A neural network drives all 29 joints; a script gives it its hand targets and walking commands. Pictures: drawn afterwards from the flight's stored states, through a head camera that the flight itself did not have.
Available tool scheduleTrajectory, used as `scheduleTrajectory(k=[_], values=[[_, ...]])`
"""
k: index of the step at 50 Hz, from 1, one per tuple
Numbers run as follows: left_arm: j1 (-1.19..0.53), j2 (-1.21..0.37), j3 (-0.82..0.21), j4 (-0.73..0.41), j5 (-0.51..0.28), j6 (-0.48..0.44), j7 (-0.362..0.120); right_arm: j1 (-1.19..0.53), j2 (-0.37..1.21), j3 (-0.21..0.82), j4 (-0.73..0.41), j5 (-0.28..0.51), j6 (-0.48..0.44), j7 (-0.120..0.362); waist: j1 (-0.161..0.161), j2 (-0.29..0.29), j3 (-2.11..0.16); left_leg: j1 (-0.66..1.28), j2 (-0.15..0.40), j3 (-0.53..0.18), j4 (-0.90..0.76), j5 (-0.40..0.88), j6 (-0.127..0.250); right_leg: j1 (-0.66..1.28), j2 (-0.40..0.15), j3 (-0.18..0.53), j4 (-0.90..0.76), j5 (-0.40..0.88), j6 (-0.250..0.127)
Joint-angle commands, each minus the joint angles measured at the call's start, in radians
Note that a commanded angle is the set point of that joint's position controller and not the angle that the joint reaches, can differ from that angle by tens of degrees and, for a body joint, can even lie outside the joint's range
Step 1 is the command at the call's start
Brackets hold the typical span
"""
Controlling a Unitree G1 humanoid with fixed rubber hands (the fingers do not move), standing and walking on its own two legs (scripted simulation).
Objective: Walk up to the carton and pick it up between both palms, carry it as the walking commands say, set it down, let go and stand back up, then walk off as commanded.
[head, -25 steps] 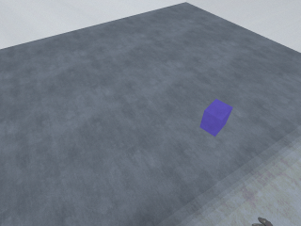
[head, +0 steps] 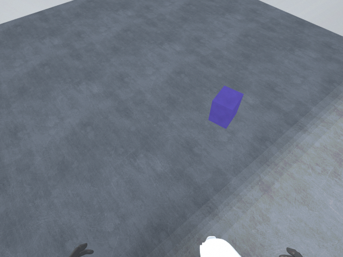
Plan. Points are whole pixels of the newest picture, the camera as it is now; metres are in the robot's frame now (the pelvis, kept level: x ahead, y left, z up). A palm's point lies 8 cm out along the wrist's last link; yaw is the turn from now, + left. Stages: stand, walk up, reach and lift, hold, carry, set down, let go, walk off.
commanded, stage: walk up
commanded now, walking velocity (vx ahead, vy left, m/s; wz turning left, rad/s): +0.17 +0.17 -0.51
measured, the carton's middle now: (225, 107) +1.07 -0.31 -0.66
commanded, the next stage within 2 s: none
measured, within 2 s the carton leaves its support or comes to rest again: neither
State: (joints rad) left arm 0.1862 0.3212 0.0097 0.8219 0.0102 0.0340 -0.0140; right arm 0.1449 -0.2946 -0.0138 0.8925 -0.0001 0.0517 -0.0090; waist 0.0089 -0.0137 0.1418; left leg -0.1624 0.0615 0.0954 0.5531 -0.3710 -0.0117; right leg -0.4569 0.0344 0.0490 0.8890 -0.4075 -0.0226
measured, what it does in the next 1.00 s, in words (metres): walks ahead, turning right: right foot, then left foot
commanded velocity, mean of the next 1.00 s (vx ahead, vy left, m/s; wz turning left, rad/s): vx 0.35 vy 0.12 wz -0.43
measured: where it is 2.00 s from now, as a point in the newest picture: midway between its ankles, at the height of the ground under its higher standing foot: (198, 172)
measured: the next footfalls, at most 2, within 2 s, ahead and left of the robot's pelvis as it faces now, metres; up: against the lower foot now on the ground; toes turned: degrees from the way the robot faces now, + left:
right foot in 0.12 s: +0.10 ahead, -0.11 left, +0.00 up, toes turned -2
left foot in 0.48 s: +0.16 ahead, +0.17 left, +0.00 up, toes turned -6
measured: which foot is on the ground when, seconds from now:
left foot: down 0.00-0.10, up 0.12-0.46, down 0.48-1.00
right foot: up 0.00-0.10, down 0.12-0.46, up 0.48-0.92, down 0.94-1.00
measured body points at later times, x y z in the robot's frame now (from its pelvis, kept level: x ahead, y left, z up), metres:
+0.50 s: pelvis +0.10 +0.07 -0.01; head +0.18 +0.06 +0.43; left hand +0.18 +0.35 -0.14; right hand +0.20 -0.22 -0.14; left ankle +0.12 +0.17 -0.73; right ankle +0.05 -0.11 -0.72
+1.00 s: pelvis +0.37 +0.02 -0.03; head +0.42 +0.02 +0.41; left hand +0.57 +0.20 -0.18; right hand +0.24 -0.22 -0.16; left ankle +0.14 +0.17 -0.68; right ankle +0.37 -0.11 -0.73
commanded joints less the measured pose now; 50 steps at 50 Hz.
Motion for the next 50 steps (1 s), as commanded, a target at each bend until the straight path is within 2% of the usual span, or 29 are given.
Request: scheduleTrajectory(k=[1, 3, 4, 5, 6, 7, 8, 9, 11, 15, 19, 21, 22, 23, 24, 25, 26, 27, 28, 30, 32, 34, 40, 43, 45, 47, 48, 49, 50], values=[[0.003, 0.097, 0.074, -0.048, 0.006, 0.008, -0.024, -0.085, -0.195, -0.054, -0.069, -0.024, -0.006, 0.012, 0.026, 0.231, -0.02, 0.03, 0.18, -0.031, -0.28, -0.262, 0.133, -0.037, -0.061, -0.163, -0.072, -0.009, 0.03], [0.052, 0.09, 0.074, -0.031, 0.004, -0.004, -0.024, -0.066, -0.209, -0.062, -0.046, -0.031, -0.013, 0.016, 0.058, 0.21, -0.041, -0.033, 0.189, 0.005, -0.169, -0.249, 0.134, 0.09, -0.067, -0.166, -0.172, -0.005, 0.023], [0.143, 0.101, 0.08, 0.004, 0.004, -0.013, -0.017, -0.057, -0.2, -0.062, -0.038, -0.033, -0.006, 0.016, 0.095, 0.114, -0.096, -0.063, 0.143, 0.056, 0.006, -0.253, 0.129, 0.221, -0.045, -0.171, -0.263, 0.028, 0.021], [0.289, 0.129, 0.093, 0.057, 0.011, -0.023, -0.003, -0.075, -0.167, -0.056, -0.045, -0.033, 0.004, 0.014, 0.168, -0.078, -0.147, -0.122, 0.057, 0.109, 0.303, -0.174, 0.12, 0.346, -0.029, -0.124, -0.376, 0.063, 0.005], [0.401, 0.216, 0.11, 0.081, 0.031, -0.031, 0.014, -0.117, -0.126, -0.05, -0.093, -0.039, 0.005, 0.017, 0.201, -0.272, -0.123, -0.348, -0.036, 0.047, 0.546, -0.316, 0.097, 0.438, -0.196, 0.251, -0.445, 0.148, -0.032], [0.366, 0.283, 0.104, 0.044, 0.041, -0.036, 0.028, -0.109, -0.091, -0.052, -0.14, -0.024, 0.011, 0.019, 0.14, -0.34, -0.128, -0.496, -0.09, -0.065, 0.737, -0.288, 0.052, 0.394, -0.403, 0.77, -0.621, 0.19, -0.129], [0.272, 0.285, 0.104, 0.019, 0.03, -0.033, 0.037, -0.075, -0.11, -0.062, -0.123, -0.02, 0.016, 0.016, 0.09, -0.198, -0.116, -0.505, -0.055, -0.147, 0.806, -0.191, 0.035, 0.338, -0.446, 0.89, -0.636, 0.168, -0.186], [0.229, 0.254, 0.1, 0.008, 0.03, -0.034, 0.041, -0.083, -0.118, -0.064, -0.102, -0.014, 0.014, 0.017, 0.071, -0.138, -0.107, -0.491, -0.038, -0.152, 0.802, -0.125, 0.024, 0.331, -0.409, 0.806, -0.615, 0.131, -0.181], [0.191, 0.205, 0.099, 0.006, 0.018, -0.042, 0.051, -0.08, -0.113, -0.066, -0.074, -0.012, 0.016, 0.028, 0.052, -0.102, -0.158, -0.469, -0.02, -0.161, 0.759, -0.046, 0.012, 0.378, -0.349, 0.635, -0.541, 0.304, -0.147], [0.188, 0.172, 0.099, 0.017, 0.032, -0.054, 0.053, -0.141, -0.081, -0.051, -0.093, 0.0, 0.021, 0.045, 0.057, -0.154, -0.183, -0.374, -0.038, -0.115, 0.504, -0.056, 0.002, 0.318, -0.277, 0.446, -0.499, 0.549, -0.135], [0.141, 0.198, 0.108, 0.036, 0.042, -0.042, 0.052, -0.171, -0.072, -0.037, -0.092, 0.017, 0.006, 0.055, 0.041, -0.231, -0.144, -0.208, -0.04, -0.092, 0.198, -0.043, -0.008, 0.18, -0.251, 0.423, -0.547, 0.278, -0.128], [0.066, 0.201, 0.109, 0.032, 0.041, -0.036, 0.046, -0.077, -0.062, -0.035, -0.055, 0.034, -0.009, 0.049, -0.017, -0.223, -0.184, 0.072, -0.045, -0.061, 0.019, 0.02, 0.002, 0.025, -0.227, 0.367, -0.499, 0.261, -0.107], [0.029, 0.185, 0.101, 0.027, 0.037, -0.034, 0.044, 0.023, -0.065, -0.035, -0.028, 0.035, -0.021, 0.039, -0.074, -0.19, -0.213, 0.295, -0.036, -0.04, -0.115, 0.109, 0.015, -0.116, -0.2, 0.304, -0.413, 0.2, -0.077], [0.075, 0.097, 0.081, 0.039, 0.041, -0.035, 0.038, 0.117, -0.14, -0.056, 0.0, 0.015, -0.035, 0.029, -0.108, 0.06, -0.272, 0.5, 0.148, -0.206, -0.288, -0.027, 0.059, -0.293, -0.073, 0.157, -0.159, -0.133, -0.028], [0.078, 0.02, 0.062, 0.023, 0.054, -0.048, 0.03, 0.238, -0.261, -0.088, 0.034, -0.025, -0.049, 0.024, -0.133, 0.275, -0.329, 0.559, 0.416, -0.475, -0.332, -0.385, 0.079, -0.422, 0.0, 0.007, 0.166, -0.223, -0.031], [0.043, 0.032, 0.053, 0.001, 0.057, -0.051, 0.028, 0.219, -0.274, -0.087, 0.03, -0.015, -0.054, 0.024, -0.12, 0.262, -0.282, 0.441, 0.501, -0.548, -0.426, -0.56, 0.072, -0.458, -0.069, -0.005, 0.316, -0.174, -0.003], [-0.034, 0.056, 0.056, -0.039, 0.05, -0.051, 0.015, 0.199, -0.234, -0.081, 0.034, -0.008, -0.055, 0.024, -0.115, 0.203, -0.161, 0.297, 0.459, -0.518, -0.465, -0.56, 0.077, -0.454, -0.106, 0.009, 0.362, -0.07, 0.017], [-0.014, 0.057, 0.058, -0.028, 0.047, -0.047, -0.004, 0.141, -0.176, -0.066, 0.03, -0.009, -0.066, 0.019, -0.071, 0.143, -0.081, 0.264, 0.395, -0.374, -0.465, -0.435, 0.047, -0.475, -0.128, 0.012, 0.379, 0.038, 0.026], [0.021, 0.045, 0.062, -0.002, 0.043, -0.042, -0.018, 0.157, -0.13, -0.058, 0.022, -0.016, -0.08, 0.017, -0.057, 0.082, -0.062, 0.269, 0.342, -0.258, -0.433, -0.223, 0.027, -0.458, -0.141, -0.001, 0.383, 0.113, 0.029], [0.062, 0.022, 0.061, 0.019, 0.039, -0.026, -0.041, 0.206, -0.093, -0.054, 0.017, -0.017, -0.099, 0.013, -0.04, 0.084, -0.059, 0.285, 0.252, -0.083, -0.374, 0.113, -0.007, -0.414, -0.124, -0.04, 0.414, 0.203, 0.033], [0.042, -0.001, 0.053, -0.007, 0.037, -0.018, -0.047, 0.243, -0.076, -0.05, 0.014, -0.012, -0.105, 0.014, -0.029, 0.117, -0.068, 0.274, 0.207, 0.004, -0.343, 0.377, -0.012, -0.368, -0.096, -0.08, 0.412, 0.228, 0.031], [0.006, -0.013, 0.043, -0.034, 0.029, -0.013, -0.049, 0.262, -0.077, -0.049, 0.001, -0.012, -0.107, 0.015, -0.027, 0.14, -0.059, 0.273, 0.193, 0.037, -0.348, 0.518, -0.006, -0.347, -0.081, -0.113, 0.379, 0.248, 0.033], [-0.104, -0.04, 0.018, -0.077, 0.004, -0.022, -0.055, 0.315, -0.067, -0.044, -0.018, -0.011, -0.098, 0.015, -0.044, 0.189, 0.0, 0.286, 0.154, 0.125, -0.35, 0.599, 0.053, -0.276, -0.056, -0.191, 0.103, 0.293, 0.014], [-0.164, -0.054, 0.016, -0.078, 0.008, -0.039, -0.048, 0.38, -0.084, -0.042, -0.001, -0.014, -0.1, 0.014, -0.067, 0.198, -0.057, 0.375, 0.153, 0.167, -0.248, 0.88, 0.077, -0.21, -0.017, -0.243, -0.095, 0.205, -0.015], [-0.107, -0.048, 0.02, -0.044, 0.013, -0.053, -0.034, 0.378, -0.116, -0.049, 0.006, -0.015, -0.106, 0.009, -0.04, 0.21, -0.113, 0.376, 0.188, 0.159, -0.09, 1.216, 0.086, -0.09, 0.036, -0.279, -0.215, 0.133, -0.034], [0.092, 0.001, 0.042, 0.029, 0.013, -0.068, -0.022, 0.329, -0.158, -0.067, -0.014, -0.016, -0.109, 0.007, 0.042, 0.175, -0.212, 0.348, 0.218, 0.116, 0.21, 1.407, 0.084, 0.104, 0.092, -0.282, -0.301, 0.112, -0.054], [0.254, 0.05, 0.065, 0.077, 0.012, -0.075, -0.013, 0.267, -0.182, -0.076, -0.048, -0.006, -0.112, 0.008, 0.11, 0.117, -0.264, 0.205, 0.191, 0.109, 0.435, 1.314, 0.059, 0.316, 0.064, -0.202, -0.376, 0.291, -0.092], [0.419, 0.19, 0.118, 0.118, 0.012, -0.078, -0.002, 0.227, -0.151, -0.09, -0.118, 0.012, -0.117, 0.009, 0.185, -0.114, -0.374, -0.193, 0.043, 0.107, 0.895, 0.754, -0.032, 0.667, -0.123, 0.146, -0.299, 0.734, -0.259], [0.451, 0.226, 0.13, 0.136, 0.011, -0.08, 0.012, 0.176, -0.087, -0.079, -0.164, 0.002, -0.127, 0.016, 0.154, -0.243, -0.407, -0.533, -0.12, -0.013, 1.105, -0.188, -0.053, 0.815, -0.365, 0.555, -0.347, 1.063, -0.378]])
